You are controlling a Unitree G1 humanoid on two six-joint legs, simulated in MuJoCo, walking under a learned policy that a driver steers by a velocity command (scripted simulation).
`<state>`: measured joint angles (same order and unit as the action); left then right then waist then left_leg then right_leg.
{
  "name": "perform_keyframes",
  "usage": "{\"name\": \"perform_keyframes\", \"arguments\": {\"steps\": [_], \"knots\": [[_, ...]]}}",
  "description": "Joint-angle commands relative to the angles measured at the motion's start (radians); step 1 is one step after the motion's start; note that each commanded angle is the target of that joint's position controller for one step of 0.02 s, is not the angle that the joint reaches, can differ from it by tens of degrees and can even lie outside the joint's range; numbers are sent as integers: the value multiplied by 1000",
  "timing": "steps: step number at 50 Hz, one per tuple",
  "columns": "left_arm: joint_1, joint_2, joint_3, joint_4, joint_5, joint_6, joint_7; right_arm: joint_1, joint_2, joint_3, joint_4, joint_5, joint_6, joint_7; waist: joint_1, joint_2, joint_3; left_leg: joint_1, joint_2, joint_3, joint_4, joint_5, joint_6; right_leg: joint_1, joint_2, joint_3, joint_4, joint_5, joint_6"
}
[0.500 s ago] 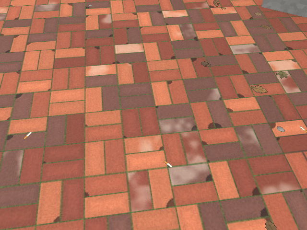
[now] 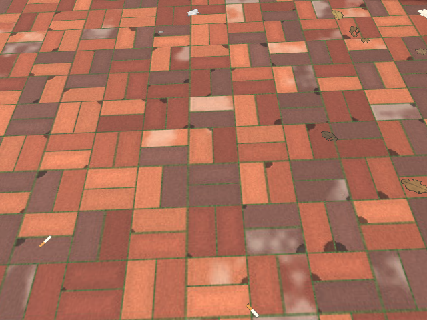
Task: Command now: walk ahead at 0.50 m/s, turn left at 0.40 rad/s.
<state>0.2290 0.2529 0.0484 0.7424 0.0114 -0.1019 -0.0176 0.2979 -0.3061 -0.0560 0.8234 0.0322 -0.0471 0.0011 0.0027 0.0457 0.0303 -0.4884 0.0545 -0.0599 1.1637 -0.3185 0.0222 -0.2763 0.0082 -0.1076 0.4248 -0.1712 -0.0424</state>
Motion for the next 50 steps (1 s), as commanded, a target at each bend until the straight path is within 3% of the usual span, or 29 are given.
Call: {"name": "perform_keyframes", "arguments": {"steps": [1, 2, 4, 6, 8, 11, 13, 14, 15, 16, 17, 18, 19, 20, 22, 23, 25, 28, 32, 34, 35, 36, 37, 38, 39, 41, 43, 46, 50], "knots": [[-9, 104, 33, -29, 1, -30, 2, 31, -38, -21, -62, 1, 16, -3, -15, -132, -32, -138, 74, -54, -4, 86, -12, 126, -275, 206, -273, 176, -148], [-6, 115, 38, -19, 2, -32, 5, 12, -33, -21, -73, -3, 23, -3, -16, -122, -17, -163, 76, -58, -30, 116, -17, 125, -276, 171, -282, 214, -150], [-34, 131, 43, -12, 8, -24, 17, -32, -29, -23, -99, -16, 25, -3, -27, -112, 24, -174, 57, -35, -155, 182, -37, 110, -259, 68, -259, 468, -143], [-59, 150, 47, -15, 6, -8, 36, -81, -5, -14, -122, -26, 17, 11, -17, -121, 23, -96, 32, 38, -333, 298, -43, 83, -213, -42, -228, 588, -116], [-25, 172, 53, -2, -4, 8, 51, -136, 2, -12, -150, -31, 12, 32, 15, -119, -10, -48, 9, 80, -446, 377, -43, 130, -218, -72, -192, 611, -111], [-33, 194, 64, 2, -34, 35, 61, -120, -38, -31, -179, -30, 22, 58, -5, -142, -47, -7, -8, 89, -519, 311, -14, 211, -260, -68, -85, 609, -95], [-74, 200, 70, -13, -55, 50, 68, -29, -84, -55, -171, -35, 26, 64, -59, -145, -87, 96, -59, 123, -581, 252, 27, 211, -256, -71, 84, 677, -66], [-80, 181, 65, -18, -57, 55, 67, 70, -125, -77, -147, -38, 20, 57, -108, -99, -136, 230, -100, 135, -684, 341, 62, 188, -203, -91, 254, 619, -27], [-18, 151, 52, -21, -26, 52, 57, 110, -209, -101, -152, -43, 15, 31, -116, 63, -185, 425, -4, -16, -728, 837, 118, 29, -114, -100, 505, 286, 52], [69, 50, 19, -39, 38, 56, 45, 69, -279, -97, -188, -66, 18, 10, -8, 265, -257, 644, 251, -377, -624, 1408, 290, -288, 52, -43, 881, -591, 127], [153, 87, 16, -4, 17, 59, 29, 41, -265, -75, -237, -68, 14, 16, -10, 148, -469, 673, 366, -535, -642, 1463, 409, -287, 59, 192, 1057, -626, 138], [84, 148, 26, -22, -27, 74, 30, -50, -226, -79, -263, -65, 19, 26, -32, 95, -447, 598, 330, -513, -718, 1082, 407, -343, 44, 233, 1066, -508, 120], [8, 163, 33, -26, -24, 93, 47, -117, -175, -67, -270, -39, 29, 25, -23, -2, -325, 483, 253, -431, -749, 804, 321, -379, 2, 229, 991, -410, 105], [-38, 157, 35, -26, -11, 115, 66, -147, -134, -53, -270, -21, 45, 12, -19, -27, -235, 363, 200, -373, -779, 639, 258, -367, -16, 228, 929, -339, 106], [-32, 146, 39, -31, 0, 141, 76, -154, -134, -48, -271, -32, 62, -2, 12, 21, -183, 214, 140, -331, -810, 551, 217, -267, 16, 218, 877, -279, 109], [-3, 136, 38, -26, -1, 141, 74, -150, -133, -47, -272, -37, 65, -10, 25, 34, -209, 198, 112, -313, -829, 419, 204, -235, 20, 212, 829, -243, 108], [-3, 113, 34, -28, -9, 134, 70, -167, -129, -50, -281, -28, 67, -25, 28, 71, -204, 183, 51, -303, -883, 25, 171, -223, 18, 187, 649, -178, 107], [-27, 114, 33, -42, -7, 117, 59, -170, -154, -62, -290, -30, 72, -47, 19, 152, -201, 162, 44, -360, -938, -214, 157, -147, 31, 161, 470, -194, 110], [32, 120, 38, -27, -10, 89, 41, -141, -157, -73, -286, -20, 78, -46, 28, 182, -167, 104, 40, -398, -960, -340, 133, -2, 54, 122, 280, -259, 69], [157, 128, 44, 21, -8, 74, 33, -188, -138, -71, -302, -7, 86, -45, 92, 178, -117, 2, -10, -375, -950, -357, 80, 155, 44, 94, 44, -178, 10], [248, 156, 54, 64, 3, 68, 35, -222, -102, -64, -320, 0, 88, -44, 127, 95, -77, -117, -91, -291, -811, -338, 11, 276, -24, 133, -119, -175, -22], [213, 185, 59, 53, -6, 63, 37, -119, 4, -42, -290, 7, 90, -41, 50, -206, -106, -229, -186, -113, -387, -271, 3, 335, -304, 416, -135, -356, -48], [99, 261, 72, -4, 31, 49, 27, -178, -76, -60, -349, 0, 68, -29, 23, -333, 28, -417, -158, -120, -262, -151, 16, 137, -419, 739, -276, -619, -156], [12, 238, 73, -34, 23, 33, 40, -174, -132, -74, -338, -6, 56, -20, -18, -282, 88, -438, -111, -161, -164, -52, 20, 97, -418, 709, -298, -642, -163], [-27, 190, 61, -39, 2, 23, 52, -134, -137, -76, -308, -17, 52, -11, -37, -243, 88, -430, -106, -145, -112, 31, 9, 119, -364, 597, -295, -546, -119], [10, 168, 53, -36, -10, 18, 61, -103, -104, -70, -269, -34, 51, 0, -17, -185, 58, -397, -90, -90, 4, 117, -25, 150, -297, 418, -288, -376, -73], [85, 152, 46, -22, -1, 11, 60, -136, -71, -59, -271, -26, 45, 5, 21, -165, 53, -394, -71, -54, 60, 174, -40, 168, -267, 292, -288, -258, -66], [178, 147, 44, -2, 9, 15, 52, -205, -47, -47, -293, -11, 38, 10, 80, -170, 69, -432, -38, -34, -24, 220, -58, 241, -264, 198, -283, -158, -80], [202, 191, 54, 14, 4, 26, 46, -305, -15, -29, -332, -6, 28, 36, 124, -194, 96, -364, -3, 35, -257, 248, -68, 268, -284, 100, -289, -46, -88]]}}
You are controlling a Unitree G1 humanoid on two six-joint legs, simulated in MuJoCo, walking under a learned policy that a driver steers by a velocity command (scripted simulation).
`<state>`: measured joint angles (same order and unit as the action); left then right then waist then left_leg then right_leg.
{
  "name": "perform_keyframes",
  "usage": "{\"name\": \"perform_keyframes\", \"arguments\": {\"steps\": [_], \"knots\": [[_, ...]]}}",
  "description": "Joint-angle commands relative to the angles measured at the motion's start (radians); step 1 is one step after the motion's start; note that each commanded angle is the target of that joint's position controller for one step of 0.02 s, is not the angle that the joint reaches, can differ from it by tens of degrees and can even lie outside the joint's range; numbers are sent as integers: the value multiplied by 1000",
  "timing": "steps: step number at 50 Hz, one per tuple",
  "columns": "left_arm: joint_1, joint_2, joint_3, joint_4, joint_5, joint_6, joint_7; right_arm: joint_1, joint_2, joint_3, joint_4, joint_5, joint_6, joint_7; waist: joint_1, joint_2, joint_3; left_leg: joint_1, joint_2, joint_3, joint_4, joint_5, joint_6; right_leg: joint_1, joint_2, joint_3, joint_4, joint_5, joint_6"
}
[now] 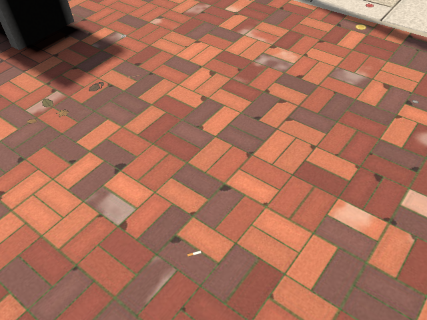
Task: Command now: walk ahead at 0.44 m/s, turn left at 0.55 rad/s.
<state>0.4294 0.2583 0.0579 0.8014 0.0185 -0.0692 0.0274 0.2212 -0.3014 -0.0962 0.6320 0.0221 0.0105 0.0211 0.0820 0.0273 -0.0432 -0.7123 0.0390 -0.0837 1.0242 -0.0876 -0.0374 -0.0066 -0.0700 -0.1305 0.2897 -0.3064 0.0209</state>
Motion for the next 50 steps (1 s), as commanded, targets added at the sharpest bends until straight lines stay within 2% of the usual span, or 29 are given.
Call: {"name": "perform_keyframes", "arguments": {"steps": [1, 4, 6, 7, 8, 9, 10, 11, 12, 13, 14, 15, 18, 20, 24, 29, 31, 33, 35, 36, 37, 38, 39, 40, 41, 42, 45, 48, 50], "knots": [[14, 191, 45, -36, -9, -5, -1, -252, -5, 19, -149, 4, -34, 22, 55, -170, 177, -102, 15, 78, -172, 5, -2, -11, -214, 110, -159, 102, -156], [22, 209, 50, -7, -35, 1, -13, -264, 2, 28, -158, 9, -40, 38, 39, -164, 199, 31, 3, 128, -313, -91, 46, -20, -235, 72, -152, 165, -161], [12, 234, 57, 12, -54, 6, -20, -234, -22, 20, -156, 2, -44, 42, -6, -182, 178, 156, -33, 164, -392, -162, 97, -7, -252, 54, -84, 405, -159], [-6, 246, 58, 19, -60, 8, -19, -152, -50, 4, -136, 0, -46, 40, -72, -184, 118, 294, -70, 188, -445, -146, 127, -7, -247, 22, 24, 654, -146], [-13, 235, 52, 25, -61, 9, -16, 21, -97, -25, -81, 1, -44, 32, -167, -154, 9, 539, -110, 202, -515, -68, 164, -49, -211, -37, 225, 841, -120], [-12, 201, 36, 14, -48, -1, -15, 191, -158, -53, -39, 0, -35, 13, -249, -106, -111, 866, -37, 79, -481, -49, 194, -269, -174, -39, 481, 686, -80], [44, 45, -16, -45, -5, -20, -28, 245, -285, -62, -26, -10, -39, -7, -183, 226, -260, 1186, 295, -435, -539, -137, 333, -662, -10, -2, 887, -173, -11], [3, 114, 0, -22, -51, -49, -30, 278, -218, -43, -31, -23, -52, -9, -237, 167, -393, 1148, 392, -687, -697, -201, 408, -728, 47, 229, 1062, -283, -15], [-92, 175, 22, -58, -86, -55, -29, 225, -163, -22, -8, -29, -66, -3, -226, 124, -219, 1033, 345, -489, -702, -126, 347, -807, 0, 237, 1087, -200, -29], [-135, 164, 19, -69, -76, -55, -26, 166, -124, -10, 6, -20, -73, -2, -188, 100, -117, 892, 298, -339, -708, -76, 305, -798, -47, 214, 1037, -112, -41], [-147, 155, 22, -59, -52, -49, -22, 96, -84, 3, 8, -17, -78, 0, -149, 67, -52, 768, 248, -240, -736, -42, 273, -756, -77, 211, 979, -36, -39], [-117, 149, 27, -47, -46, -34, -25, 48, -50, 12, 6, -25, -85, 3, -110, 96, -18, 681, 211, -158, -773, 7, 253, -694, -95, 223, 943, 30, -39], [-68, 92, 21, -25, -53, 8, -32, 12, -42, 7, 34, -30, -117, 2, -58, 54, 30, 581, 197, -29, -852, 153, 247, -647, -84, 234, 908, 112, -26], [-107, 81, 21, -40, -50, 19, -28, 18, -50, 2, 58, -39, -128, -3, -58, 27, 72, 564, 193, 42, -876, 209, 239, -694, -66, 259, 845, 180, -13], [-231, 70, 13, -82, -42, 9, -45, 24, -69, 2, 89, -35, -130, -19, -88, 18, 121, 572, 157, 168, -909, 220, 198, -685, -29, 216, 556, 407, -24], [-401, 47, -7, -166, -41, 3, -83, 113, -111, -9, 144, -18, -105, -35, -153, -12, 165, 752, 212, 228, -876, 334, 174, -737, -11, 132, 362, 404, -67], [-419, 61, -2, -197, -41, 3, -98, 115, -131, -13, 151, -15, -84, -42, -140, 6, 143, 825, 224, 255, -795, 536, 160, -716, 21, 85, 331, 316, -93], [-376, 94, 15, -211, -41, 11, -103, 109, -164, -20, 147, -13, -65, -54, -100, 56, 71, 873, 225, 276, -652, 879, 143, -608, 87, 20, 344, 202, -131], [-156, 175, 57, -176, -44, 19, -91, 80, -184, -22, 137, -9, -51, -61, 28, 71, -54, 789, 199, 290, -330, 975, 120, -293, 154, 12, 301, 170, -192], [-2, 241, 86, -148, -41, 29, -70, 71, -168, -11, 121, -13, -61, -64, 107, -2, -140, 568, 151, 290, -44, 696, 84, 12, 82, 166, 244, 202, -244], [-18, 330, 99, -152, -46, 23, -63, 197, -1, 41, 78, -47, -88, -37, -29, -277, -228, 75, -71, 206, 353, -409, 17, 390, -197, 735, 201, 69, -446], [20, 252, 77, -171, -40, 13, -60, 99, -75, 34, 68, -18, -133, -17, 46, -164, -357, -33, -96, -30, 458, -490, 35, 450, -253, 975, 54, -21, -477], [-18, 210, 65, -169, -30, 5, -59, -10, -120, 22, 27, 20, -154, -7, 55, -111, -211, -100, -41, -50, 417, -395, 58, 352, -226, 829, 16, 29, -413], [-88, 187, 58, -178, -36, 1, -58, -35, -108, 30, 14, 12, -164, -11, 2, -14, -105, -76, 3, -39, 315, -315, 67, 189, -185, 711, 8, 124, -377], [-154, 161, 50, -192, -36, -1, -58, -37, -107, 25, 23, -12, -163, -17, -43, 24, -39, -23, 32, -26, 226, -284, 58, 51, -148, 625, -5, 234, -355], [-189, 141, 41, -208, -23, -3, -53, -14, -114, 19, 27, -23, -152, -19, -78, -1, -21, 50, 52, -31, 186, -260, 47, -46, -120, 570, -27, 317, -352], [-206, 154, 43, -206, -28, -5, -41, 9, -86, 24, 30, -39, -117, -23, -111, -32, 14, 114, 62, 8, 46, -219, -9, -208, -79, 471, -63, 423, -347], [-174, 191, 54, -189, -35, 4, -22, -109, -41, 46, -1, -42, -107, -25, -73, -65, 44, 165, 30, 39, -201, -21, -43, -308, -8, 375, -57, 383, -298], [-140, 196, 56, -178, -40, 14, -16, -187, -33, 52, -14, -35, -112, -18, -32, -93, 38, 228, -11, 48, -357, 122, -48, -324, 18, 364, -35, 293, -260]]}}
Over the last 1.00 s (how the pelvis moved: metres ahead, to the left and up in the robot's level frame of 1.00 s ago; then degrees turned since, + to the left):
0.23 0.04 0.00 35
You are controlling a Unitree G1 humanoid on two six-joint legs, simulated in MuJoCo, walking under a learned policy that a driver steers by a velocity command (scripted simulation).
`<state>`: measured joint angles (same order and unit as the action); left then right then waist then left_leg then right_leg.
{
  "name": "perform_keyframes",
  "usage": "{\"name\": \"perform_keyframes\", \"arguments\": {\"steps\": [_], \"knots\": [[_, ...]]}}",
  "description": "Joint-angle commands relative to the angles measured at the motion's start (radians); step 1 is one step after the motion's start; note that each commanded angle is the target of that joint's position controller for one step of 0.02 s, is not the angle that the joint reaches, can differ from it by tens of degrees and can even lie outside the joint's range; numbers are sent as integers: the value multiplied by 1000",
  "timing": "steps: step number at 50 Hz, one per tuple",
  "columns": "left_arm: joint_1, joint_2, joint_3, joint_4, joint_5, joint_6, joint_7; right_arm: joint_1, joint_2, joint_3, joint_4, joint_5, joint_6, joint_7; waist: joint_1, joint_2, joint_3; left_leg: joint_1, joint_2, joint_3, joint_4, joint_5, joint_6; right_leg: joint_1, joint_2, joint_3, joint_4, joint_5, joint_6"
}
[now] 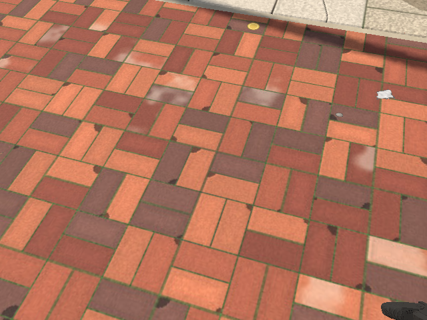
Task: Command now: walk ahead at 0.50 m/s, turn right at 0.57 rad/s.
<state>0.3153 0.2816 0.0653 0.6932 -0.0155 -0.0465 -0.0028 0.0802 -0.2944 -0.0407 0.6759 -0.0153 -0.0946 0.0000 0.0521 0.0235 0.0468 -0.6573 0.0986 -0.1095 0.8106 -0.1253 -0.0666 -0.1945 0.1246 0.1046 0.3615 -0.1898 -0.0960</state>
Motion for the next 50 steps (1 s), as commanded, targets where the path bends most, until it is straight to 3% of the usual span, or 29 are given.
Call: {"name": "perform_keyframes", "arguments": {"steps": [1, 5, 7, 8, 9, 10, 11, 12, 13, 14, 16, 18, 21, 25, 29, 31, 32, 33, 34, 35, 36, 37, 38, 39, 40, 41, 43, 46, 50], "knots": [[-4, 176, 49, -62, -6, -5, 15, -72, -48, -6, -64, 10, -9, 7, 13, -98, -59, 196, -87, 72, -187, 196, -20, -127, -183, 149, -98, 136, -133], [29, 163, 49, -49, -13, 3, 16, -93, -105, -29, -76, 26, -25, 18, 6, -133, -68, 229, -100, 20, -296, 123, 14, -12, -235, 283, 5, 18, -104], [3, 148, 46, -56, -9, 7, 18, -8, -126, -47, -55, 29, -36, 18, -51, -159, -79, 334, -100, 33, -339, 65, 55, -4, -232, 317, 84, 22, -75], [2, 110, 34, -63, -4, 5, 16, 81, -151, -62, -38, 20, -42, 12, -97, -150, -130, 479, -66, 19, -354, 47, 90, -39, -188, 284, 196, 41, -42], [20, 39, 9, -79, 10, 2, 13, 228, -206, -78, -26, 4, -45, 4, -150, -21, -261, 719, 115, -161, -361, -45, 155, -150, -119, 189, 487, -105, 1], [155, 3, -6, -114, -22, -8, 12, 300, -290, -96, 11, -9, -30, 10, -82, 326, -351, 971, 325, -661, -483, -311, 325, -491, -10, 67, 798, -434, 58], [141, 116, 13, -84, -35, -5, 18, 272, -194, -80, -4, 12, -26, 16, -109, 213, -277, 929, 325, -724, -529, -539, 316, -613, -93, 88, 932, -368, 76], [33, 167, 29, -93, -25, 2, 18, 230, -134, -63, -13, 17, -20, 10, -135, 124, -164, 825, 279, -547, -531, -479, 270, -635, -125, 66, 963, -274, 82], [-18, 160, 30, -102, -10, 7, 20, 186, -111, -52, -17, 9, -13, 9, -122, 59, -108, 718, 232, -404, -534, -320, 243, -599, -157, 41, 945, -202, 87], [-51, 147, 33, -114, -1, 7, 17, 160, -87, -44, -9, 5, -9, 7, -109, 57, -62, 643, 190, -303, -550, -199, 235, -579, -181, 42, 900, -154, 89], [-43, 112, 31, -120, -14, 14, 4, 150, -69, -38, 8, 2, -13, 2, -83, 100, -44, 570, 145, -168, -591, -79, 223, -516, -215, 22, 849, -109, 90], [-57, 80, 23, -129, -13, 23, 1, 162, -83, -44, 31, 9, -20, 2, -79, 88, -33, 558, 147, -90, -621, 7, 241, -529, -224, 4, 806, -87, 98], [-109, 64, 15, -149, -7, 25, -2, 174, -119, -55, 60, 8, -19, 0, -85, 55, -22, 589, 164, -1, -641, 133, 257, -575, -234, -1, 692, -1, 113], [-210, 45, 3, -167, -8, 13, -26, 180, -147, -57, 88, 13, -6, -5, -119, 44, 2, 611, 138, 141, -644, 203, 227, -527, -224, -59, 465, 184, 103], [-316, 37, -3, -206, -13, 8, -52, 234, -180, -63, 124, 29, 12, -6, -149, 35, 40, 689, 164, 208, -625, 261, 208, -497, -204, -123, 319, 180, 69], [-305, 63, 10, -216, -3, 8, -61, 216, -203, -69, 124, 36, 29, -12, -116, 53, 27, 720, 161, 255, -520, 584, 182, -420, -154, -174, 267, 103, 39], [-257, 87, 23, -209, 5, 9, -62, 213, -220, -74, 122, 42, 36, -20, -84, 80, -15, 733, 155, 270, -425, 781, 167, -340, -112, -205, 260, 63, 20], [-144, 124, 43, -182, 8, 10, -61, 202, -231, -77, 116, 46, 42, -27, -20, 85, -79, 714, 140, 284, -272, 884, 149, -200, -70, -218, 225, 71, -7], [10, 174, 73, -144, 8, 13, -48, 187, -215, -71, 105, 50, 41, -31, 67, 57, -158, 604, 101, 304, -63, 801, 111, 39, -49, -195, 142, 202, -47], [82, 248, 89, -129, 4, 26, -22, 233, -128, -44, 79, 7, 33, -24, 58, -132, -247, 318, 22, 296, 260, 125, 54, 342, -224, 40, 174, 533, -114], [7, 335, 86, -186, 27, 18, -17, 328, -67, -11, 34, -13, 11, -5, -44, -334, -445, -4, -166, 154, 639, -572, 0, 612, -529, 601, 129, 749, -371], [21, 251, 72, -198, 25, 18, -24, 247, -184, -35, 47, 11, -3, 7, 51, -147, -541, -21, -106, -17, 676, -504, 12, 573, -500, 549, 81, 664, -353], [-35, 212, 57, -192, 19, 13, -26, 157, -183, -33, 14, 36, -2, 6, 31, -112, -393, -57, -69, 3, 628, -426, 25, 449, -445, 400, 75, 634, -299], [-77, 181, 51, -181, 1, 12, -24, 144, -159, -29, 21, 24, 5, -7, -11, -19, -260, -56, -33, 20, 533, -364, 19, 285, -378, 299, 55, 594, -240], [-115, 160, 44, -184, -4, 14, -17, 144, -163, -33, 26, 11, 18, -19, -39, -22, -207, -17, -11, 22, 461, -324, 12, 165, -346, 253, 33, 568, -213], [-144, 164, 43, -190, 8, 19, -13, 158, -167, -36, 29, 10, 34, -21, -71, -41, -173, 54, -10, 25, 425, -301, 8, 48, -320, 225, 3, 567, -204], [-169, 178, 48, -182, 24, 20, -7, 189, -135, -29, 37, 2, 53, -26, -99, -68, -175, 126, -32, 46, 345, -274, -14, -64, -297, 190, -10, 632, -207], [-166, 180, 47, -160, 18, 29, 12, 169, -102, -17, 37, -1, 64, -33, -94, -84, -207, 147, -54, 51, 199, -192, -37, -86, -274, 149, 10, 641, -190], [-163, 163, 36, -135, 19, 50, 25, 89, -92, -11, 18, 11, 76, -26, -60, -126, -206, 216, -59, 47, 39, -67, -33, -112, -253, 152, 11, 405, -146]]}}
Over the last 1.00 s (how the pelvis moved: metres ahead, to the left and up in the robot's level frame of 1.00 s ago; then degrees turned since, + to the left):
0.53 0.04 0.00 -19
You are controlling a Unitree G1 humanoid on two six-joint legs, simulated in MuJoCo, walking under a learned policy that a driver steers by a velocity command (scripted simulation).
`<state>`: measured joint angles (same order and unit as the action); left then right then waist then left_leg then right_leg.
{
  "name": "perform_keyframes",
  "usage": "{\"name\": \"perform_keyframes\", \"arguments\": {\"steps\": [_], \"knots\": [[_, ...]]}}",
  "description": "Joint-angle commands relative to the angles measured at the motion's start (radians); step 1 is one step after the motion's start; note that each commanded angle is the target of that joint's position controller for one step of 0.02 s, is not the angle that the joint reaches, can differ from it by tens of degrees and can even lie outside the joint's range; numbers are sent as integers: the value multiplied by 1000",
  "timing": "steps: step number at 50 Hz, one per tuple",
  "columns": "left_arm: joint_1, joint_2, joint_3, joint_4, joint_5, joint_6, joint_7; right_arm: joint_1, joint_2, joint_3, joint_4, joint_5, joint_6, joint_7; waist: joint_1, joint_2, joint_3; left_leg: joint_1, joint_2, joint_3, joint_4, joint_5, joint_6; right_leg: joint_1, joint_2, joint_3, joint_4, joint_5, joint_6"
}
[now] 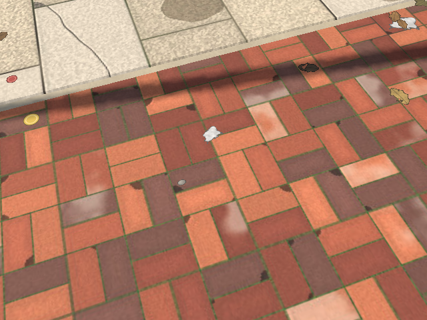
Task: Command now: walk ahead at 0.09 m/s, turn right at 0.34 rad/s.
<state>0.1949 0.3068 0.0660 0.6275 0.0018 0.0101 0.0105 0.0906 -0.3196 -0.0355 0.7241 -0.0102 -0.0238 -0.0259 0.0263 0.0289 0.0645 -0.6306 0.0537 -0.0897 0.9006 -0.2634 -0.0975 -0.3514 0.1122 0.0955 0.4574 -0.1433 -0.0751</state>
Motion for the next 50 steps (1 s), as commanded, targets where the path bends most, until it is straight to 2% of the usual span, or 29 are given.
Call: {"name": "perform_keyframes", "arguments": {"steps": [1, 4, 5, 6, 7, 8, 9, 10, 12, 13, 14, 16, 20, 23, 29, 42, 43, 45, 47, 48, 50], "knots": [[-38, 133, 32, -62, 5, -4, 10, 59, -69, -17, -38, 8, 7, 2, -25, -140, -211, 202, -16, 26, -86, 68, 2, 45, -244, 175, -83, 301, -163], [-28, 114, 20, -43, 5, 1, 2, 30, -75, -22, -56, 6, 1, 10, -11, -163, -180, 243, -26, 28, -202, 18, 29, 72, -262, 230, -33, 234, -153], [-37, 100, 13, -39, 1, 1, 1, 42, -66, -22, -56, 4, -5, 14, -27, -162, -174, 290, -31, 37, -293, 52, 47, 75, -253, 237, -4, 216, -136], [-39, 76, 2, -32, -3, 1, 1, 64, -55, -21, -52, -1, -12, 18, -50, -155, -164, 373, -27, 43, -440, 172, 71, 57, -226, 234, 23, 164, -100], [12, 41, -10, -21, 8, -5, 2, 68, -88, -25, -61, -20, -19, 17, -33, -100, -165, 459, 60, -40, -501, 347, 105, 26, -173, 215, 67, 51, -40], [118, 30, -12, -7, 25, -12, 0, 44, -166, -39, -79, -31, -15, 10, 45, 100, -183, 530, 218, -183, -488, 571, 196, -37, -62, 112, 184, -243, 21], [94, 50, -8, -14, 19, -12, 5, 33, -93, -22, -56, -36, -10, 11, 41, 205, -178, 448, 277, -277, -526, 487, 310, -24, -60, 38, 195, -315, 67], [59, 84, 0, -11, 19, -7, 10, 6, -49, -8, -65, -25, -11, 16, 26, 167, -159, 416, 239, -259, -534, 410, 308, 24, -95, 33, 174, -266, 85], [11, 67, 0, -2, 19, 15, 11, 6, -62, -11, -59, -9, -12, 24, 9, 136, -150, 392, 133, -149, -509, 273, 217, 101, -100, 30, 77, -114, 87], [6, 64, -1, -2, 24, 25, 7, 11, -62, -11, -53, -4, -15, 25, 3, 119, -138, 364, 105, -115, -507, 170, 182, 135, -109, 40, 44, -68, 79], [1, 63, -2, 3, 22, 30, 2, 19, -64, -10, -53, -6, -15, 27, -7, 81, -111, 345, 68, -70, -504, 95, 151, 133, -110, 45, 36, -52, 61], [1, 56, -2, 13, 15, 25, -1, 26, -61, -10, -53, -9, -16, 29, -19, 37, -95, 366, 34, -26, -478, 74, 127, 114, -114, 52, 29, -33, 34], [-3, 46, -2, 33, 14, 9, 2, 40, -41, -7, -47, -1, -15, 24, -34, -17, -121, 430, 18, 3, -424, 194, 134, 107, -125, 65, 21, 50, 39], [-1, 38, -2, 46, 12, 6, 5, 37, -35, -7, -42, -1, -9, 23, -36, -37, -118, 442, 10, 11, -415, 203, 134, 109, -127, 67, 18, 60, 43], [11, 36, 0, 73, 10, 5, 15, 32, -29, -7, -20, -1, -4, 24, -32, -40, -96, 438, -1, 17, -423, 188, 128, 122, -130, 70, 11, 63, 47], [21, 25, 0, 161, 7, -1, 29, 50, -26, -11, 73, 2, -2, 11, -31, -30, -67, 433, -12, 22, -456, 140, 122, 142, -126, 56, -13, 43, 56], [40, 16, -2, 179, 7, -1, 30, 67, -18, -9, 90, 1, -1, 11, -30, -29, -86, 439, -22, 30, -466, 42, 123, 150, -115, 45, -22, -48, 54], [55, 30, 5, 197, -4, -1, 33, 77, -46, -19, 106, 13, 4, 5, -30, -14, -33, 392, -39, 24, -472, -282, 151, 83, -83, 18, -4, -366, 29], [45, 24, 3, 188, -13, -22, 32, 107, -57, -22, 113, 25, -8, -1, -39, 13, 48, 352, 14, -70, -522, -484, 205, -23, -87, 16, 24, -509, 7], [33, 11, 0, 184, -19, -41, 28, 138, -67, -25, 123, 29, -21, -1, -49, 40, 63, 375, 63, -149, -559, -523, 238, -68, -89, 4, 66, -480, 6], [6, -21, -5, 179, -25, -77, 14, 195, -108, -40, 147, 30, -37, 3, -56, 131, 47, 439, 204, -362, -674, -559, 319, -106, -79, -74, 197, -313, 19]]}}
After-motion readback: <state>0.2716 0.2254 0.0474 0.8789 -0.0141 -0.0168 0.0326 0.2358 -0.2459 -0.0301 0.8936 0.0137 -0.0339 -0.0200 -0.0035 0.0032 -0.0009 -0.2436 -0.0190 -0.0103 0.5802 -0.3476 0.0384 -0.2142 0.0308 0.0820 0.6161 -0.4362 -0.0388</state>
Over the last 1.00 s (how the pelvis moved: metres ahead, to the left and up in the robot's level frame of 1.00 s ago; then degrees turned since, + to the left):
0.46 -0.06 -0.01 -35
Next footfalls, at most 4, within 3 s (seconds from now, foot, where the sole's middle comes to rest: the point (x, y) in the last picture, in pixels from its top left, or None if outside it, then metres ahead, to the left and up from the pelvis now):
0.14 left None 0.13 0.16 -0.77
1.46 left None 0.40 0.12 -0.77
1.78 right None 0.33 -0.09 -0.77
2.20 left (182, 277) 0.55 0.18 -0.77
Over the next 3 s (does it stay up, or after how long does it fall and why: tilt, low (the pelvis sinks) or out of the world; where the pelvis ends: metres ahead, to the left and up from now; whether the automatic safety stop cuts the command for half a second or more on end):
stays up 0.84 0.03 0.01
